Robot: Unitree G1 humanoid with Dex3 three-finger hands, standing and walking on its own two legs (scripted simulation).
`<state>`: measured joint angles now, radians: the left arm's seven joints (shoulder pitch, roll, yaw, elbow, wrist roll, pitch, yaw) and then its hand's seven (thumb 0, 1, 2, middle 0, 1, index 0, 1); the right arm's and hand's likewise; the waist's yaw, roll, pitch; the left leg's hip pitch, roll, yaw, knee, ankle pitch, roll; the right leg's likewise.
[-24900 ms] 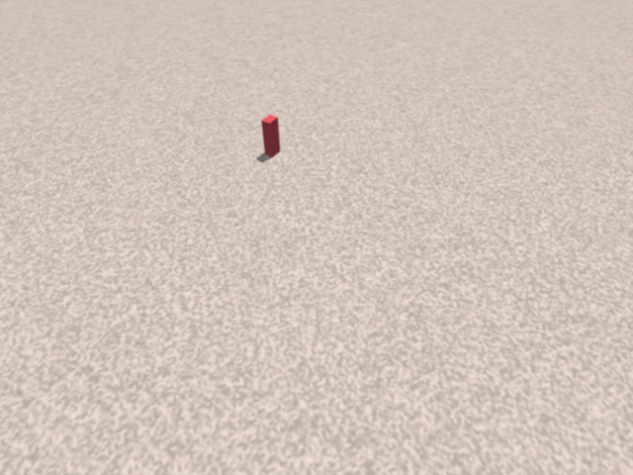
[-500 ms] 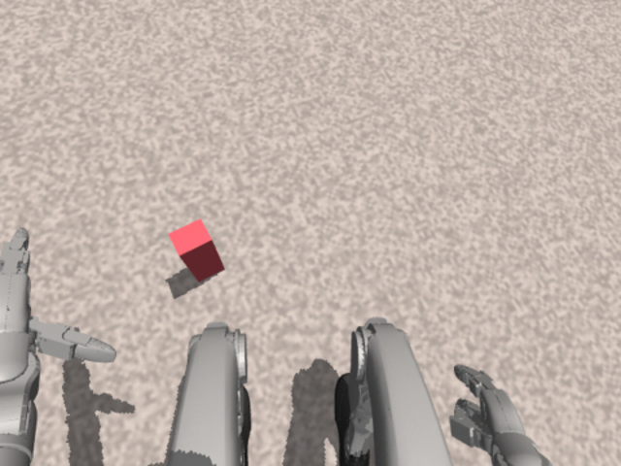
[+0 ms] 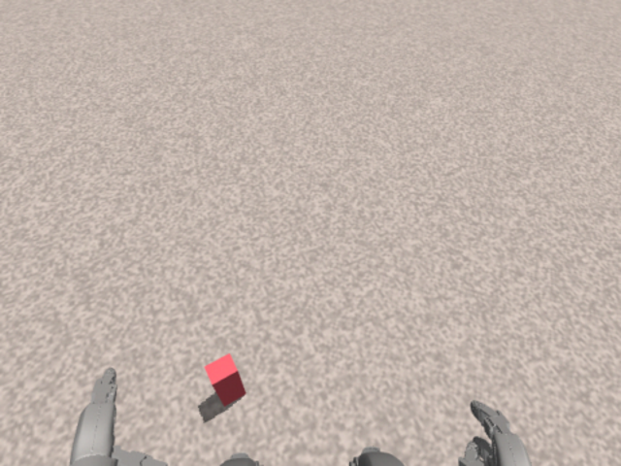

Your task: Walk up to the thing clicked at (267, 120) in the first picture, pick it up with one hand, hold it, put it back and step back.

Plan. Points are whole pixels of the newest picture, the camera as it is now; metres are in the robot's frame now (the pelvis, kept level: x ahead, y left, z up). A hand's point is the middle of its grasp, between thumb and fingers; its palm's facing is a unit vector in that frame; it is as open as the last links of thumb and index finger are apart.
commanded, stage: home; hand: left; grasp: from the side
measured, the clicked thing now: (226, 381) +0.42 +0.19 -0.59
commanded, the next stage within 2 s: stand in 1.88 s
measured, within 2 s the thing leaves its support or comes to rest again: neither
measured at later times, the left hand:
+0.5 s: hand (148, 464) +0.17 +0.18 -0.03, palm faces +0.12 -0.95 -0.30, open 17.7 cm
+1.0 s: hand out of the picture +0.16 +0.18 -0.03, palm faces +0.11 -0.95 -0.30, open 17.6 cm
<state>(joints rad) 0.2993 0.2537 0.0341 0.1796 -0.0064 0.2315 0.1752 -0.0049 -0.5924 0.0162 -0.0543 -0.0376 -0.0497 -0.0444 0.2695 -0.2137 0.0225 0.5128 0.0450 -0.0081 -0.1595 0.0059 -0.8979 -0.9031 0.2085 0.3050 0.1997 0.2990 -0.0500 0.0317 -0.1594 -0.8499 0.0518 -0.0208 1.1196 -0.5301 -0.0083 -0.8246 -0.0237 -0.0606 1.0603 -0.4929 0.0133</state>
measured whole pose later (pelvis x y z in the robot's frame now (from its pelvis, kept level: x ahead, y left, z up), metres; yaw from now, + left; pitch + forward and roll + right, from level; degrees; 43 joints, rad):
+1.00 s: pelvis +0.00 -0.01 +0.03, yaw +1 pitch +7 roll -1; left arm 0.45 0.20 -0.01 0.04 0.00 0.26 0.14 -0.01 -0.57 0.04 -0.06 -0.05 -0.05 -0.05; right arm 0.29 -0.21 0.03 0.52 0.01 -0.12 -0.18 0.01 -0.90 -0.90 0.21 0.30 0.20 0.30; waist -0.02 0.03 -0.10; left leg -0.60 0.05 -0.01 0.93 -0.45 -0.01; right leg -0.58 -0.02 -0.06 0.89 -0.42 0.01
